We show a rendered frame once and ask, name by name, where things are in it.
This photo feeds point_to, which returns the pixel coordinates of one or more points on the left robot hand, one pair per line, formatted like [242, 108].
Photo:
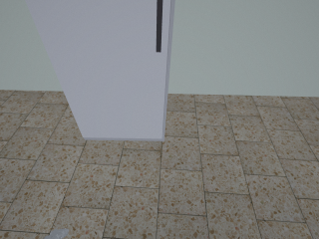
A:
[58, 234]

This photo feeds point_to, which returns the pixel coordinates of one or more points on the fridge door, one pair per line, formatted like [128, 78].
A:
[104, 53]

